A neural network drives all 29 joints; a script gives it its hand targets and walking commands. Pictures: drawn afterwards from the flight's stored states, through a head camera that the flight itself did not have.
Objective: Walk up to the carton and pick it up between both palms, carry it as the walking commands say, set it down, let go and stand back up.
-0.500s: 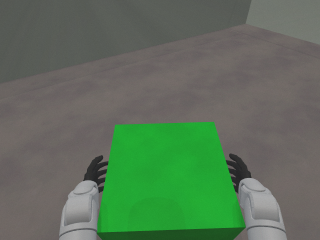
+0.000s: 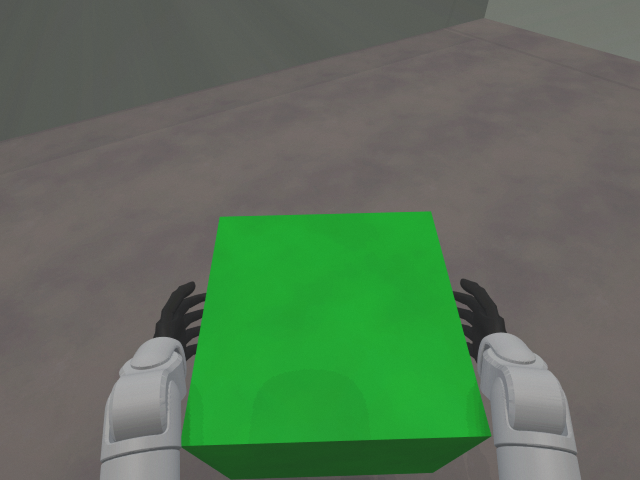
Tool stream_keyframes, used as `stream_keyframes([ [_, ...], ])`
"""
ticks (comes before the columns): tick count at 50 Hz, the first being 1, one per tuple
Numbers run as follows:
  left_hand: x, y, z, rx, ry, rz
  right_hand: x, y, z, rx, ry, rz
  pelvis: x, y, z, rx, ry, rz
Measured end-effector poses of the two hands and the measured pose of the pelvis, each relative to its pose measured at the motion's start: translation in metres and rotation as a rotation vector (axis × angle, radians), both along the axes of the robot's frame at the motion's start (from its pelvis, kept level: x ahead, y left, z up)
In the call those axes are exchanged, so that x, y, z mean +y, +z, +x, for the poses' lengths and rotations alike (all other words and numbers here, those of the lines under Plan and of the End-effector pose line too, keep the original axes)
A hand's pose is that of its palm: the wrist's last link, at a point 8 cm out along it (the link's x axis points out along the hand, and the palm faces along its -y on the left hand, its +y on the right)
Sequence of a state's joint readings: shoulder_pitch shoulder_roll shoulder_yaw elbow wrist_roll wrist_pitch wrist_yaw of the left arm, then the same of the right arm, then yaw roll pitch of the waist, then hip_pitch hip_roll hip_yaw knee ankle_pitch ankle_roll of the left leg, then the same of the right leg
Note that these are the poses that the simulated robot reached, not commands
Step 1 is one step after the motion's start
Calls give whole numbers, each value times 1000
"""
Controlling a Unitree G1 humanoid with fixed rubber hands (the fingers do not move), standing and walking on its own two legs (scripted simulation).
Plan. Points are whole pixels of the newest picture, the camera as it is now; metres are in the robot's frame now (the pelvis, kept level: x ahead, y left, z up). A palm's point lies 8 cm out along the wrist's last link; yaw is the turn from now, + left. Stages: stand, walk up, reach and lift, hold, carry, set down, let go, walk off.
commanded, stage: carry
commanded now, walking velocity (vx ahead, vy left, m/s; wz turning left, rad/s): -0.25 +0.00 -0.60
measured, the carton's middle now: (329, 348) +0.32 +0.01 +0.00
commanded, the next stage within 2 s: none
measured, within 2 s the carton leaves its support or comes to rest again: neither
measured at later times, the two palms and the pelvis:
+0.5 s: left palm (145, 453) +0.16 +0.19 +0.09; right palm out of the picture +0.11 -0.18 +0.09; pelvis -0.11 +0.03 +0.01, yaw -9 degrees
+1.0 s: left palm out of the picture +0.12 +0.14 +0.11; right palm out of the picture +0.04 -0.22 +0.12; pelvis -0.15 +0.01 +0.03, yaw -12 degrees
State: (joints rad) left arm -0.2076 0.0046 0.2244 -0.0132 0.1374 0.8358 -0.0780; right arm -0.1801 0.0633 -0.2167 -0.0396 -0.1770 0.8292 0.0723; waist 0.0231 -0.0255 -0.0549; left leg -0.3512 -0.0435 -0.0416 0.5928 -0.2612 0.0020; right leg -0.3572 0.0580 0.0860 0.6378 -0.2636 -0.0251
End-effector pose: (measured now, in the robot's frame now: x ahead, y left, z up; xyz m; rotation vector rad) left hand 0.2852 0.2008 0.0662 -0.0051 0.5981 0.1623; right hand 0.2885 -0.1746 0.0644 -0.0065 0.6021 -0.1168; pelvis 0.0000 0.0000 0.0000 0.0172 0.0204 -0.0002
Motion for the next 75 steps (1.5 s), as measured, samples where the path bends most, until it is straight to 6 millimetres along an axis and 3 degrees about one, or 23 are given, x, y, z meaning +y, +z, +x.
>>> stream_keyframes([
  [6,-22,-2,-21,31,-23,-25,-21,-8,-40,33,-69,33,-5,-12,-23,23,-17,-11],
  [10,-32,-2,-48,81,-30,-52,-30,-2,-76,79,-120,62,0,-6,-40,41,-35,9],
  [19,-17,6,-95,84,-69,-95,-14,17,-141,75,-196,73,25,-2,-83,61,-104,19],
  [25,-15,20,-123,90,-100,-78,-10,26,-181,80,-227,86,28,7,-110,43,-158,-41],
  [31,-40,27,-143,59,-159,-44,-32,22,-220,49,-262,92,17,-1,-141,51,-207,-37],
  [35,-58,21,-165,113,-173,-67,-48,21,-252,99,-293,85,13,6,-155,29,-186,-35],
  [38,-62,23,-177,128,-174,-78,-52,29,-264,112,-302,84,12,13,-160,27,-181,-26],
  [43,-55,32,-177,82,-172,-93,-47,48,-258,66,-285,57,14,15,-162,33,-197,-32],
  [47,-52,39,-170,85,-183,-80,-43,52,-253,69,-292,64,12,21,-159,42,-214,-53],
  [54,-69,42,-153,108,-181,-88,-59,57,-237,93,-292,52,-8,33,-147,64,-210,-76],
  [60,-108,40,-128,96,-180,-94,-98,54,-214,79,-300,61,-47,31,-124,73,-211,-63],
  [66,-171,29,-92,67,-176,-80,-162,32,-178,50,-300,86,-104,10,-85,63,-206,-30],
  [68,-189,25,-82,99,-159,-80,-180,25,-165,84,-289,88,-116,12,-73,67,-190,-32],
  [75,-214,28,-42,123,-102,-56,-210,24,-103,112,-243,122,-153,21,-22,69,-169,-17],
])
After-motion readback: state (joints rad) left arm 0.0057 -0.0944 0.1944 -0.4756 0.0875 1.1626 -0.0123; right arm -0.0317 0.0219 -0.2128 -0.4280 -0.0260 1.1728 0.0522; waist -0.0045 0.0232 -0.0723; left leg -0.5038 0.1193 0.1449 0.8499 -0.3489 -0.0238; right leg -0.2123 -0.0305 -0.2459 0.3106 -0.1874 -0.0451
